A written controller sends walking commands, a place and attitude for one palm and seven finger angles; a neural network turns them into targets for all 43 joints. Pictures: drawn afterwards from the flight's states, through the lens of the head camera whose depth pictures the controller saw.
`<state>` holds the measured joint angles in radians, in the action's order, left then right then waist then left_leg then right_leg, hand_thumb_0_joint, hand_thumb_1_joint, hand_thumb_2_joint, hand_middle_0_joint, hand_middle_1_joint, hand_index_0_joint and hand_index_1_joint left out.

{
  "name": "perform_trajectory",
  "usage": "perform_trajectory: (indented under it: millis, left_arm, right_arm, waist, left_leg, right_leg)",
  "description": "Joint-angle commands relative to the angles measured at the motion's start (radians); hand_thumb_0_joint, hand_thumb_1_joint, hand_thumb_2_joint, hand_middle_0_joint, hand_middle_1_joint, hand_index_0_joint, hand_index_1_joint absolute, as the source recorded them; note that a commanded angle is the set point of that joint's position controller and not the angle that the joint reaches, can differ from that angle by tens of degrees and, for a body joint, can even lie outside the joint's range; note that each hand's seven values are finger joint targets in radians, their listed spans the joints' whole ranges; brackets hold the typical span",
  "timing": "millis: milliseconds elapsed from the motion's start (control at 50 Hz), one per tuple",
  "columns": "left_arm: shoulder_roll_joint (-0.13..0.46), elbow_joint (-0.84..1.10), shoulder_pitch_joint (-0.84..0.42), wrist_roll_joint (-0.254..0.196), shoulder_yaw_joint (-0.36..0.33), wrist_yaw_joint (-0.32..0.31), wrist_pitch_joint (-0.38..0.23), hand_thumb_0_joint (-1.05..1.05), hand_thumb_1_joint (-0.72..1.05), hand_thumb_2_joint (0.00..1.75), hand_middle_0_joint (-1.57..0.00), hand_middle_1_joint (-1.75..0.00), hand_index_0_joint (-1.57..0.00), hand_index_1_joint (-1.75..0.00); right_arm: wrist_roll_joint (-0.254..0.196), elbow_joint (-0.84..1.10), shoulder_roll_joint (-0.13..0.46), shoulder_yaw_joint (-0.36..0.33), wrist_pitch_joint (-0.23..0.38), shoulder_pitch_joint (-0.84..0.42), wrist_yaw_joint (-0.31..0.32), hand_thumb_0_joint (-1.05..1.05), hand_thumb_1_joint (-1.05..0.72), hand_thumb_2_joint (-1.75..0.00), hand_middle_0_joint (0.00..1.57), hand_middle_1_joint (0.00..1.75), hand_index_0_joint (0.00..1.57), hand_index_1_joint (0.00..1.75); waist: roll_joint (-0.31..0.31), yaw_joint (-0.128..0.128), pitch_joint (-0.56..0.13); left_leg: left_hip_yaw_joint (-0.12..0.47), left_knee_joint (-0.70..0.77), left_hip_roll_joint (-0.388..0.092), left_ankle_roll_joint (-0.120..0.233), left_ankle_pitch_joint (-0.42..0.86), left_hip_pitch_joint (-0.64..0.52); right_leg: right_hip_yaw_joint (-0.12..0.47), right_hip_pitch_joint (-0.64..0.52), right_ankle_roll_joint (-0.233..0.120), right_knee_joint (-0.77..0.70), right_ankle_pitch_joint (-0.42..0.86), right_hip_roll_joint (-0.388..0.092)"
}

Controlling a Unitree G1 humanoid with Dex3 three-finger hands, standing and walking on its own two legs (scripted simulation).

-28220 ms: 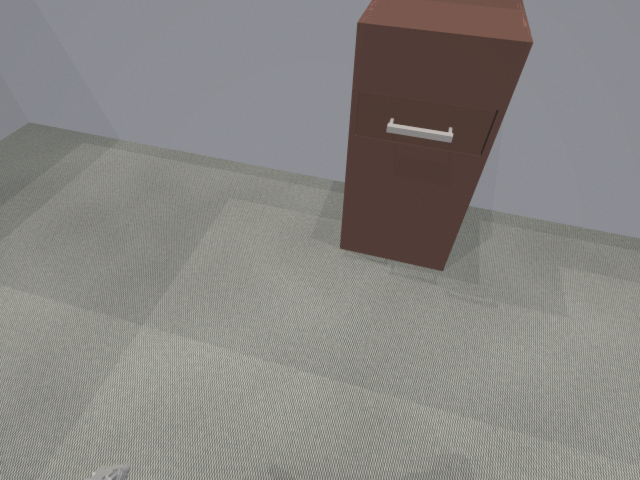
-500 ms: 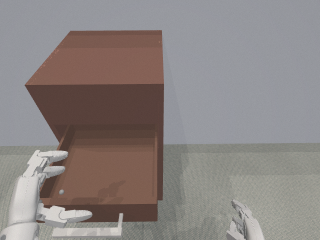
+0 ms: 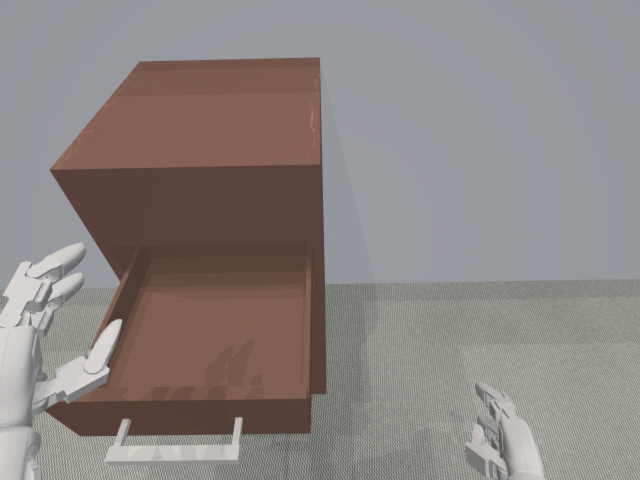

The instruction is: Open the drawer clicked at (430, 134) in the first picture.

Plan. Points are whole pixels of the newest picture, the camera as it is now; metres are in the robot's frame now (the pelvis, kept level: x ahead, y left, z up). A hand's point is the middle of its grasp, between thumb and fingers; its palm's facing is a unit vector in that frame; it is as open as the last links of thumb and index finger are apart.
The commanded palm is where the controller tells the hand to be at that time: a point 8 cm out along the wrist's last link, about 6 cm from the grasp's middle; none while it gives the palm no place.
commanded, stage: draw the hand back to the body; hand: left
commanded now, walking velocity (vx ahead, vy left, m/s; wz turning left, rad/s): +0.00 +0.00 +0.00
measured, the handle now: (178, 440) +0.19 +0.25 -0.14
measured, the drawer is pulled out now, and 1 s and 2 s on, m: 0.30 0.30 0.30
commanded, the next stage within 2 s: step back with the hand held close in 0.26 s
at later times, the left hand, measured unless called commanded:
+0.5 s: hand (79, 350) +0.18 +0.25 +0.16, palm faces +0.41 -0.79 -0.45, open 7.4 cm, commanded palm +0.11 +0.28 +0.17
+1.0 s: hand (47, 419) +0.12 +0.25 +0.15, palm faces +0.36 -0.81 -0.47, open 7.4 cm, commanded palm +0.06 +0.29 +0.17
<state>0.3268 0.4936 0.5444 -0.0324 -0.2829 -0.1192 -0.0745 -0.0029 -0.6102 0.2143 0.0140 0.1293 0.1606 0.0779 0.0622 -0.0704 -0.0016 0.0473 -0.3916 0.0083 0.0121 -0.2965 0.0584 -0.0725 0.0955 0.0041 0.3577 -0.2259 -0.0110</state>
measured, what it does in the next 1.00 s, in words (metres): shifts its weight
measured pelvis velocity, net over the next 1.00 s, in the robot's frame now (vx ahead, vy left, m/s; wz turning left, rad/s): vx -0.07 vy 0.01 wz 0.02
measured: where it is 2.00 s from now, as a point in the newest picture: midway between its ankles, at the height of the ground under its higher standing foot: outside the picture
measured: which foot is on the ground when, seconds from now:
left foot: down 0.00-1.00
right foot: down 0.00-1.00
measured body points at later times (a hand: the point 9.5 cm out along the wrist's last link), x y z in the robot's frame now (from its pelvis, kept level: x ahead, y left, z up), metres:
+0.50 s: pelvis -0.02 +0.00 +0.00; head +0.00 -0.01 +0.45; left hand +0.15 +0.29 +0.19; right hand +0.19 -0.21 -0.08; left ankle -0.05 +0.11 -0.74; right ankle -0.02 -0.12 -0.74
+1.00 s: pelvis -0.07 +0.01 -0.01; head -0.03 +0.02 +0.44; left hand +0.10 +0.29 +0.17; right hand +0.15 -0.21 -0.08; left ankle -0.05 +0.11 -0.74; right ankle -0.02 -0.12 -0.74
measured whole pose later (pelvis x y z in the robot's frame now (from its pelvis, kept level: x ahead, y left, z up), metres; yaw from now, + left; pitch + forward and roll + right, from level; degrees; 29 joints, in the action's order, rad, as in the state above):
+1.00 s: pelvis -0.07 +0.01 -0.01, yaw +1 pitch +3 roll -1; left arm 0.38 0.65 0.63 -0.04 -0.37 -0.13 -0.17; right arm -0.01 -0.53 0.18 0.02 0.04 0.13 0.06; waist -0.01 -0.02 0.03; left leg 0.06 -0.58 0.03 0.02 -0.27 0.36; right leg -0.09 0.37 0.01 0.51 -0.19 -0.04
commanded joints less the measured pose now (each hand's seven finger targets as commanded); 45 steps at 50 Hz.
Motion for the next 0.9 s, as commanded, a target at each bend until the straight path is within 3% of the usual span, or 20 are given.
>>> perform_trajectory:
  millis: [0, 40, 60, 140, 200, 320, 340, 360, 380, 400, 420, 440, 500, 560, 620, 760, 820, 880]
  left_arm:
    - [0.138, 0.178, -0.065, -0.010, -0.099, -0.013, -0.063, 0.00, 0.83, 0.87, -0.21, -0.34, -0.21, -0.34]
    - [0.137, 0.169, -0.074, -0.010, -0.097, -0.009, -0.064, 0.00, 0.90, 0.90, -0.20, -0.30, -0.20, -0.30]
    - [0.135, 0.160, -0.075, -0.008, -0.098, -0.007, -0.061, 0.00, 0.90, 0.90, -0.20, -0.30, -0.20, -0.30]
    - [0.155, 0.193, -0.060, -0.011, -0.116, -0.006, -0.070, 0.00, 0.90, 0.90, -0.20, -0.30, -0.20, -0.30]
    - [0.159, 0.214, -0.060, -0.009, -0.115, -0.009, -0.071, 0.00, 0.90, 0.90, -0.20, -0.30, -0.20, -0.30]
    - [0.159, 0.211, -0.081, -0.006, -0.114, -0.014, -0.067, 0.00, 0.90, 0.90, -0.20, -0.30, -0.20, -0.30]
    - [0.154, 0.195, -0.077, -0.007, -0.113, -0.014, -0.065, 0.00, 0.90, 0.90, -0.20, -0.30, -0.20, -0.30]
    - [0.294, 0.307, -0.270, -0.015, -0.257, -0.026, -0.124, 0.00, 0.90, 0.90, -0.20, -0.30, -0.20, -0.30]
    - [0.219, 0.223, -0.153, -0.016, -0.213, -0.017, -0.127, 0.00, 0.90, 0.90, -0.20, -0.30, -0.20, -0.30]
    - [0.175, 0.181, -0.080, -0.005, -0.169, -0.008, -0.123, 0.00, 0.90, 0.90, -0.20, -0.30, -0.20, -0.30]
    - [0.156, 0.190, -0.040, -0.007, -0.151, -0.004, -0.121, 0.00, 0.90, 0.90, -0.20, -0.30, -0.20, -0.30]
    - [0.148, 0.186, 0.008, -0.006, -0.151, -0.003, -0.125, 0.00, 0.90, 0.90, -0.20, -0.30, -0.20, -0.30]
    - [0.151, 0.253, 0.101, -0.009, -0.158, 0.003, -0.141, 0.00, 0.90, 0.90, -0.20, -0.30, -0.20, -0.30]
    - [0.184, 0.326, 0.139, -0.015, -0.186, 0.001, -0.149, 0.00, 0.90, 0.90, -0.20, -0.30, -0.20, -0.30]
    - [0.205, 0.354, 0.157, -0.021, -0.212, -0.006, -0.151, 0.00, 0.90, 0.90, -0.20, -0.30, -0.20, -0.30]
    - [0.206, 0.359, 0.123, -0.021, -0.205, -0.016, -0.150, 0.00, 0.90, 0.90, -0.20, -0.30, -0.20, -0.30]
    - [0.195, 0.347, 0.116, -0.016, -0.199, -0.020, -0.153, 0.00, 0.90, 0.90, -0.20, -0.30, -0.20, -0.30]
    - [0.196, 0.363, 0.097, -0.009, -0.199, -0.023, -0.159, 0.00, 0.90, 0.90, -0.20, -0.30, -0.20, -0.30]
  right_arm:
    - [0.001, 0.159, 0.086, -0.029, 0.049, -0.141, 0.008, 0.00, -0.90, -0.90, 0.20, 0.30, 0.20, 0.30]
    - [-0.001, 0.162, 0.090, -0.030, 0.045, -0.143, 0.007, 0.00, -0.90, -0.90, 0.20, 0.30, 0.20, 0.30]
    - [0.001, 0.158, 0.089, -0.031, 0.044, -0.153, 0.007, 0.00, -0.90, -0.90, 0.20, 0.30, 0.20, 0.30]
    - [0.002, 0.167, 0.085, -0.031, 0.042, -0.146, 0.005, 0.00, -0.90, -0.90, 0.20, 0.30, 0.20, 0.30]
    - [0.004, 0.165, 0.081, -0.028, 0.047, -0.146, 0.005, 0.00, -0.90, -0.90, 0.20, 0.30, 0.20, 0.30]
    - [0.002, 0.161, 0.086, -0.028, 0.050, -0.140, 0.007, 0.00, -0.90, -0.90, 0.20, 0.30, 0.20, 0.30]
    - [0.002, 0.162, 0.083, -0.029, 0.050, -0.146, 0.008, 0.00, -0.90, -0.90, 0.20, 0.30, 0.20, 0.30]
    - [-0.016, 0.222, 0.094, -0.004, 0.024, -0.111, 0.002, 0.00, -0.90, -0.90, 0.20, 0.30, 0.20, 0.30]
    - [-0.009, 0.192, 0.082, -0.017, 0.012, -0.123, 0.005, 0.00, -0.90, -0.90, 0.20, 0.30, 0.20, 0.30]
    - [-0.004, 0.187, 0.090, -0.021, -0.003, -0.140, 0.003, 0.00, -0.90, -0.90, 0.20, 0.30, 0.20, 0.30]
    - [-0.006, 0.195, 0.099, -0.031, -0.015, -0.141, 0.003, 0.00, -0.90, -0.90, 0.20, 0.30, 0.20, 0.30]
    - [-0.001, 0.193, 0.106, -0.035, -0.027, -0.141, 0.002, 0.00, -0.90, -0.90, 0.20, 0.30, 0.20, 0.30]
    - [0.001, 0.204, 0.117, -0.049, -0.047, -0.132, -0.001, 0.00, -0.90, -0.90, 0.20, 0.30, 0.20, 0.30]
    - [-0.003, 0.220, 0.116, -0.056, -0.063, -0.133, 0.002, 0.00, -0.90, -0.90, 0.20, 0.30, 0.20, 0.30]
    - [-0.008, 0.230, 0.112, -0.067, -0.074, -0.132, 0.011, 0.00, -0.90, -0.90, 0.20, 0.30, 0.20, 0.30]
    - [-0.006, 0.226, 0.117, -0.069, -0.064, -0.136, 0.020, 0.00, -0.90, -0.90, 0.20, 0.30, 0.20, 0.30]
    - [0.000, 0.222, 0.125, -0.067, -0.056, -0.121, 0.013, 0.00, -0.90, -0.90, 0.20, 0.30, 0.20, 0.30]
    - [0.000, 0.224, 0.126, -0.062, -0.045, -0.120, 0.008, 0.00, -0.90, -0.90, 0.20, 0.30, 0.20, 0.30]
  waist:
    - [-0.020, 0.012, -0.041]
    - [-0.060, 0.012, -0.039]
    - [-0.032, 0.010, -0.021]
    - [-0.026, 0.005, -0.091]
    - [0.017, 0.007, -0.088]
    - [-0.012, 0.009, -0.068]
    - [-0.015, 0.009, -0.055]
    - [0.075, 0.049, 0.104]
    - [-0.031, 0.047, 0.089]
    - [-0.093, 0.047, 0.075]
    - [-0.106, 0.051, 0.026]
    - [-0.111, 0.051, -0.027]
    - [-0.019, 0.054, -0.172]
    - [-0.019, 0.060, -0.246]
    - [-0.055, 0.063, -0.237]
    - [0.047, 0.062, -0.153]
    - [0.061, 0.059, -0.119]
    - [0.035, 0.059, -0.106]
  left_leg:
    - [-0.021, 0.048, -0.028, -0.003, 0.363, 0.043]
    - [-0.018, 0.053, -0.030, -0.001, 0.347, 0.049]
    - [-0.021, 0.054, -0.025, -0.002, 0.338, 0.054]
    - [-0.025, 0.050, -0.023, 0.001, 0.352, 0.035]
    - [-0.023, 0.050, -0.022, -0.004, 0.347, 0.037]
    - [-0.017, 0.055, -0.025, -0.005, 0.339, 0.034]
    - [-0.019, 0.057, -0.025, -0.003, 0.326, 0.039]
    - [0.011, 0.043, -0.030, 0.008, 0.244, 0.166]
    - [0.035, 0.030, -0.038, 0.009, 0.215, 0.185]
    - [0.035, 0.018, -0.036, 0.015, 0.224, 0.170]
    - [0.034, -0.006, -0.038, 0.017, 0.254, 0.149]
    - [0.033, -0.022, -0.038, 0.021, 0.292, 0.141]
    - [0.027, -0.052, -0.044, 0.018, 0.415, 0.136]
    - [0.037, -0.071, -0.051, 0.011, 0.490, 0.147]
    - [0.048, -0.078, -0.059, 0.008, 0.484, 0.171]
    - [0.102, -0.009, -0.111, 0.018, 0.477, 0.252]
    - [0.136, 0.039, -0.145, 0.041, 0.338, 0.362]
    - [0.131, 0.031, -0.138, 0.052, 0.171, 0.453]
  right_leg:
    - [-0.007, -0.042, -0.025, -0.030, 0.251, -0.021]
    - [-0.007, -0.041, -0.022, -0.029, 0.232, -0.020]
    - [-0.003, -0.032, -0.025, -0.041, 0.224, -0.018]
    - [0.004, -0.067, -0.024, -0.028, 0.246, -0.023]
    - [0.003, -0.063, -0.027, -0.031, 0.234, -0.022]
    - [-0.001, -0.046, -0.026, -0.037, 0.214, -0.017]
    - [0.000, -0.040, -0.025, -0.038, 0.203, -0.018]
    - [0.039, 0.060, -0.016, -0.072, 0.198, -0.054]
    - [0.041, 0.076, -0.015, -0.074, 0.176, -0.069]
    - [0.035, 0.090, -0.010, -0.077, 0.179, -0.069]
    - [0.035, 0.082, -0.013, -0.061, 0.208, -0.080]
    - [0.029, 0.063, -0.013, -0.045, 0.242, -0.085]
    - [0.026, -0.007, -0.023, 0.017, 0.340, -0.096]
    - [0.019, -0.033, -0.030, 0.058, 0.398, -0.100]
    - [0.015, -0.008, -0.027, 0.078, 0.373, -0.095]
    - [0.006, 0.045, -0.013, 0.151, 0.202, -0.052]
    - [0.020, 0.026, -0.011, 0.206, 0.068, -0.040]
    - [0.044, -0.008, -0.011, 0.194, 0.085, -0.049]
